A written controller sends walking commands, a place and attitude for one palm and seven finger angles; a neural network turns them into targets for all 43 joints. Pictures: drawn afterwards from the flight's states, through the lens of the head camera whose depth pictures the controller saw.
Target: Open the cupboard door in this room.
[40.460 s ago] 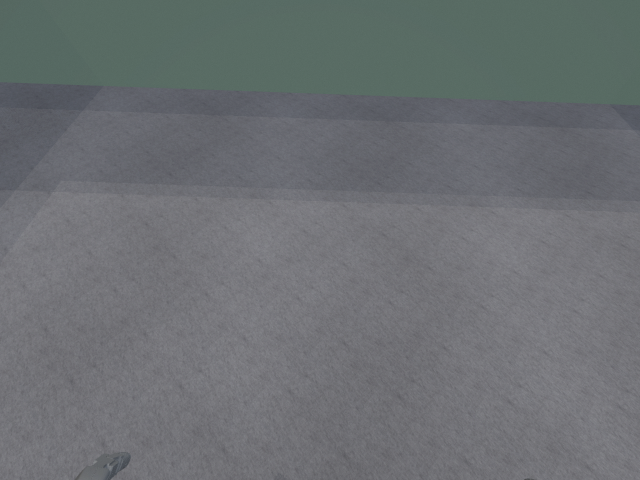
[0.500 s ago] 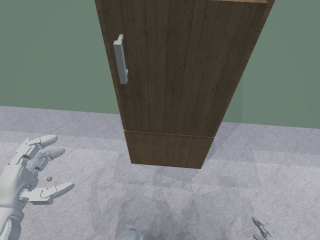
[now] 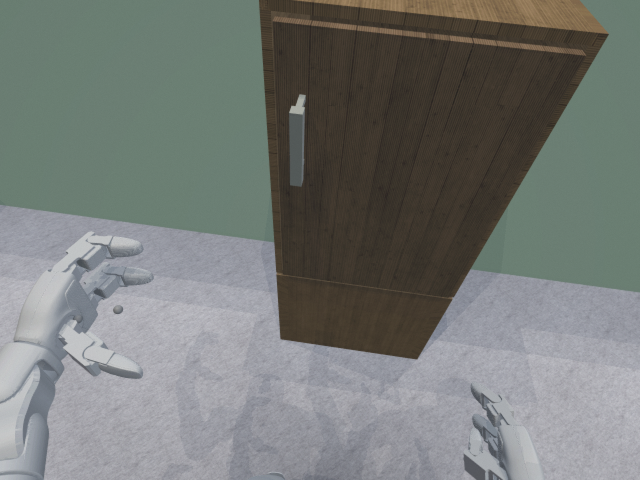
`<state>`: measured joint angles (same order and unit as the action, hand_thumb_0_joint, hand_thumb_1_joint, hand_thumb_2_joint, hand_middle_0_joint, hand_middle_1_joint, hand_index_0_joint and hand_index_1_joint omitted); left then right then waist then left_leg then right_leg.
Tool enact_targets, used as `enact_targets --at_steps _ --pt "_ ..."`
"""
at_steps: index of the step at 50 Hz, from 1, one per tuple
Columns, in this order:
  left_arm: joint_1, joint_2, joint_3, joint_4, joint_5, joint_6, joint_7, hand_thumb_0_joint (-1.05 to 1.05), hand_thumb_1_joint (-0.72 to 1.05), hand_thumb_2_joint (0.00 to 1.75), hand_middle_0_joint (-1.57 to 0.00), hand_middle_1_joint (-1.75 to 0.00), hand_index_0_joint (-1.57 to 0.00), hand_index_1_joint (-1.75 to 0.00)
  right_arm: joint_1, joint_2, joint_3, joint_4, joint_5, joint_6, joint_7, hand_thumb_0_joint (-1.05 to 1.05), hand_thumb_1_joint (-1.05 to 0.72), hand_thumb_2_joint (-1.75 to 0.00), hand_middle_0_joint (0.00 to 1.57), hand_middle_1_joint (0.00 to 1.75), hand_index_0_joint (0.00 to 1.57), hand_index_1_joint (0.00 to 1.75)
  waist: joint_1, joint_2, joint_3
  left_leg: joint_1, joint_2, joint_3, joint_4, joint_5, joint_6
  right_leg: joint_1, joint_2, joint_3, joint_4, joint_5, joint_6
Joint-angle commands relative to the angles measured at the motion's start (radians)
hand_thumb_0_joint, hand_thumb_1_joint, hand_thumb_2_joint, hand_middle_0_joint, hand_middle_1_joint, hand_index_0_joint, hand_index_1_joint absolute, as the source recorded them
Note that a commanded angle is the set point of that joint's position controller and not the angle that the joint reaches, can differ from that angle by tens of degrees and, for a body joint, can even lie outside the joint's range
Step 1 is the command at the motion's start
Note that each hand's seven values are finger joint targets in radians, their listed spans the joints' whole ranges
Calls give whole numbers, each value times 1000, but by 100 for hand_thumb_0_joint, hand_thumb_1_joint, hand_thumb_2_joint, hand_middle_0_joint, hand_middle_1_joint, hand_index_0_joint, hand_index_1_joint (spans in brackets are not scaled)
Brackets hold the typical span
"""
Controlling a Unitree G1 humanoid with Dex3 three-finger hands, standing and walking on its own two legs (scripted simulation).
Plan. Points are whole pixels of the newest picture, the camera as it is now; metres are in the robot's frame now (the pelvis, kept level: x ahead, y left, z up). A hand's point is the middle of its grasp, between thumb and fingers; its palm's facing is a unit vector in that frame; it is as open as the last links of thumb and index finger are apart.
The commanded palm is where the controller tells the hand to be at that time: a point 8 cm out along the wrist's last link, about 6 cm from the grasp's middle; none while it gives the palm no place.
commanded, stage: raise the hand with hooked fingers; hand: left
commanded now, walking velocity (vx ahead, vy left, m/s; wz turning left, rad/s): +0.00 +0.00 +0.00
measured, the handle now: (298, 141) +0.59 +0.09 +0.10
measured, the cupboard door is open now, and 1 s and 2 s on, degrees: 0 0 0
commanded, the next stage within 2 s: move the hooked fingers beside the handle in 0.68 s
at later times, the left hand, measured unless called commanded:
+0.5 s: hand (129, 285) +0.29 +0.24 +0.11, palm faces -0.01 -1.00 -0.03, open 14.0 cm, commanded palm +0.26 +0.29 +0.11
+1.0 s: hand (161, 269) +0.31 +0.22 +0.11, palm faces +0.00 -1.00 -0.01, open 14.0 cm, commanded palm +0.29 +0.27 +0.11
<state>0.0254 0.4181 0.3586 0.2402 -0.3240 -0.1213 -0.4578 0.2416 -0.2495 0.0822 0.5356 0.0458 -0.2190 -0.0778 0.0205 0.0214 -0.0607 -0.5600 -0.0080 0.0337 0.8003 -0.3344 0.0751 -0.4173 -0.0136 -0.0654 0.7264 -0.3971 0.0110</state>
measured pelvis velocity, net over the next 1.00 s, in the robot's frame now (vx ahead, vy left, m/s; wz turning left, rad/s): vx -0.01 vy -0.06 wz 0.00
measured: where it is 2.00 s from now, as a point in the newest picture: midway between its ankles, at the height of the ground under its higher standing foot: outside the picture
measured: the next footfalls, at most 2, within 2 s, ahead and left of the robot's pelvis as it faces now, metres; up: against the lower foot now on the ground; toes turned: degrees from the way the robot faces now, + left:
none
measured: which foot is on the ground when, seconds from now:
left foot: down 0.00-1.00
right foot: down 0.00-1.00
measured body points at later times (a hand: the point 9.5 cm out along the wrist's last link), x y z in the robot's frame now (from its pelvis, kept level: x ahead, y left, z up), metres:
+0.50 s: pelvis +0.00 -0.03 +0.01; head +0.01 -0.02 +0.46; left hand +0.28 +0.30 +0.11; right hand +0.15 -0.28 -0.06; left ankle +0.05 +0.06 -0.71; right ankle -0.02 -0.15 -0.71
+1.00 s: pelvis -0.01 -0.06 +0.00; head +0.02 -0.06 +0.45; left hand +0.31 +0.27 +0.11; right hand +0.15 -0.31 -0.08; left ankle +0.05 +0.06 -0.71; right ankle -0.02 -0.15 -0.71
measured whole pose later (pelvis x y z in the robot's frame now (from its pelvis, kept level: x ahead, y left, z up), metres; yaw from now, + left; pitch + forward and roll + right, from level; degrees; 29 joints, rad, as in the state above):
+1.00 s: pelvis -0.01 -0.06 +0.00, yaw +0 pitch +4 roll -1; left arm -0.24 0.46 0.42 0.57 -0.34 -0.18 -0.53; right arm 0.26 -0.30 0.05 0.62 0.07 -0.18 -0.11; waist 0.00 0.03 -0.04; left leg -0.53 0.04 0.00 0.75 -0.30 0.00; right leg -0.41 0.04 -0.09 0.72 -0.39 -0.04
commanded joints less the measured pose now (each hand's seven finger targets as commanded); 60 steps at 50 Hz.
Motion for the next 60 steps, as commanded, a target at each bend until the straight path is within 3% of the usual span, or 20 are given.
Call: enact_targets --at_steps 1,2,5,9,11,12,17,25,27,30,32,39,42,44,46,48,51,52,54,60 --pt "-305 260 127 -234 -36 -108 -2 0 -50 30 -30 -120 -30 -120 -25 -172 -81 -120 2 -50 -26 0 -90 -90 20 30 20 30 -20 124 -224 387 60 -194 -223 135 -94 -118 64 -21 -85 123 -47" --pt "-308 285 149 -208 -38 -103 -8 0 -50 30 -30 -120 -30 -120 -24 -176 -80 -117 0 -47 -26 0 -90 -90 20 30 20 30 -11 129 -222 374 50 -181 -220 144 -91 -95 66 -18 -97 134 -51" --pt "-335 272 129 -122 -39 -73 -38 0 -50 30 -30 -120 -30 -120 -27 -176 -79 -104 10 -39 -33 0 -90 -90 20 30 20 30 -23 114 -180 353 47 -165 -226 129 -78 -87 60 -17 -122 137 -48" --pt "-383 296 122 -55 -36 -19 -79 0 -50 30 -30 -120 -30 -120 -29 -182 -80 -109 16 -31 -38 0 -90 -90 20 30 20 30 -19 131 -176 343 36 -151 -233 126 -74 -65 58 -17 -140 142 -49" --pt "-349 275 108 -43 -40 -13 -90 0 -50 30 -30 -120 -30 -120 -27 -181 -83 -117 17 -32 -35 0 -90 -90 20 30 20 30 -17 99 -177 345 35 -153 -236 123 -68 -66 58 -19 -143 141 -49" --pt "-331 270 116 -33 -51 -14 -95 0 -50 30 -30 -120 -30 -120 -22 -180 -82 -121 15 -33 -31 0 -90 -90 20 30 20 30 -10 73 -183 336 30 -146 -231 153 -66 -39 62 -19 -147 161 -52" --pt "-329 316 162 -77 -57 -51 -82 0 -50 30 -30 -120 -30 -120 -20 -184 -89 -125 9 -32 -18 0 -90 -90 20 30 20 30 -3 63 -188 325 25 -124 -218 173 -58 -31 67 -11 -148 175 -53" --pt "-352 314 163 -114 -48 -102 -56 0 -50 30 -30 -120 -30 -120 -15 -174 -93 -112 10 -33 -22 0 -90 -90 20 30 20 30 -16 145 -201 332 16 -89 -201 165 -48 -22 59 9 -160 177 -47" --pt "-341 306 158 -103 -56 -103 -61 0 -50 30 -30 -120 -30 -120 -13 -174 -93 -106 10 -32 -26 0 -90 -90 20 30 20 30 -20 93 -198 315 13 -77 -187 175 -41 -2 60 19 -167 199 -44" --pt "-331 298 152 -52 -62 -89 -77 0 -50 30 -30 -120 -30 -120 -18 -174 -92 -102 15 -30 -29 0 -90 -90 20 30 20 30 -24 83 -173 283 9 -67 -180 155 -38 -14 53 29 -173 197 -35" --pt "-336 294 150 -30 -74 -84 -87 0 -50 30 -30 -120 -30 -120 -18 -175 -92 -98 16 -30 -32 0 -90 -90 20 30 20 30 -23 35 -160 267 7 -62 -169 168 -36 -2 52 40 -176 218 -31" --pt "-355 301 155 -18 -80 -103 -91 0 -50 30 -30 -120 -30 -120 -27 -169 -91 -99 18 -29 -31 0 -90 -90 20 30 20 30 -22 21 -183 241 4 -48 -141 169 -33 6 32 86 -177 231 -12" --pt "-450 339 171 23 -74 -117 -79 0 -50 30 -30 -120 -30 -120 -19 -172 -89 -80 18 -20 -36 0 -90 -90 20 30 20 30 -39 9 -159 202 4 -44 -122 147 -34 0 24 117 -180 207 -3" --pt "-559 334 144 64 -60 -123 -77 0 -50 30 -30 -120 -30 -120 -19 -171 -85 -65 21 -16 -41 0 -90 -90 20 30 20 30 -59 38 -142 189 4 -47 -123 114 -35 -27 21 121 -185 161 -5" --pt "-581 330 131 119 -49 -128 -78 0 -50 30 -30 -120 -30 -120 -11 -172 -86 -60 23 -15 -45 0 -90 -90 20 30 20 30 -57 38 -145 193 5 -49 -123 101 -34 -41 22 119 -186 135 -8" --pt "-627 345 130 125 -46 -136 -81 0 -50 30 -30 -120 -30 -120 -9 -173 -89 -53 23 -13 -48 0 -90 -90 20 30 20 30 -53 50 -199 205 6 -47 -111 128 -32 -15 17 131 -176 171 -8" --pt "-635 360 134 174 -34 -142 -85 0 -50 30 -30 -120 -30 -120 2 -176 -90 -47 23 -4 -45 0 -90 -90 20 30 20 30 -46 56 -237 208 6 -48 -109 158 -32 1 18 121 -156 223 -9" --pt "-632 364 142 186 -40 -140 -86 0 -50 30 -30 -120 -30 -120 8 -178 -91 -50 21 1 -44 0 -90 -90 20 30 20 30 -35 23 -256 201 5 -49 -105 179 -32 25 21 116 -143 250 -10" --pt "-642 343 118 205 -31 -136 -85 0 -50 30 -30 -120 -30 -120 8 -176 -91 -55 24 7 -37 0 -90 -90 20 30 20 30 -35 63 -253 210 5 -47 -116 177 -32 0 25 99 -136 257 -15" --pt "-690 332 107 265 -10 -124 -49 0 -50 30 -30 -120 -30 -120 41 -186 -100 -62 22 32 -27 0 -90 -90 20 30 20 30 -39 20 -246 219 9 -52 -128 179 -32 -46 39 59 -118 255 -23"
